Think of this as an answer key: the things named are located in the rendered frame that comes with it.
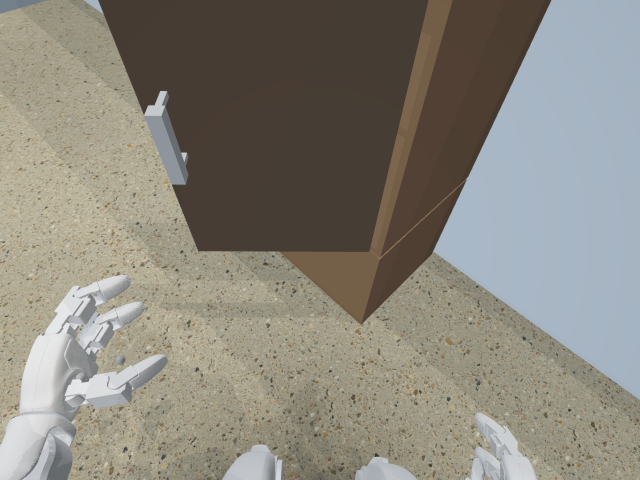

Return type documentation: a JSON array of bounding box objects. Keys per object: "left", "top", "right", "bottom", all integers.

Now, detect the handle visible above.
[{"left": 144, "top": 91, "right": 189, "bottom": 185}]

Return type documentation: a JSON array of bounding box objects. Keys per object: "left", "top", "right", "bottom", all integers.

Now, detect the robot left forearm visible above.
[{"left": 0, "top": 412, "right": 77, "bottom": 480}]

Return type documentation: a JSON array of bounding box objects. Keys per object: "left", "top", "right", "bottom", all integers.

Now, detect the left robot thigh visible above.
[{"left": 222, "top": 451, "right": 284, "bottom": 480}]

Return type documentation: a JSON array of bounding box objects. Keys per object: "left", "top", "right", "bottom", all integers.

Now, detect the right robot hand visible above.
[{"left": 465, "top": 413, "right": 538, "bottom": 480}]

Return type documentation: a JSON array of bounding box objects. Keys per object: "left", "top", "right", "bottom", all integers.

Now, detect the left robot hand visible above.
[{"left": 19, "top": 275, "right": 168, "bottom": 422}]

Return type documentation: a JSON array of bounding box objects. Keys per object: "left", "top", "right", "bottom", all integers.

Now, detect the robot left shin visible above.
[{"left": 250, "top": 445, "right": 271, "bottom": 453}]

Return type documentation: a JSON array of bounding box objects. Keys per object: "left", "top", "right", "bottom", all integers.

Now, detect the cupboard door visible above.
[{"left": 98, "top": 0, "right": 429, "bottom": 252}]

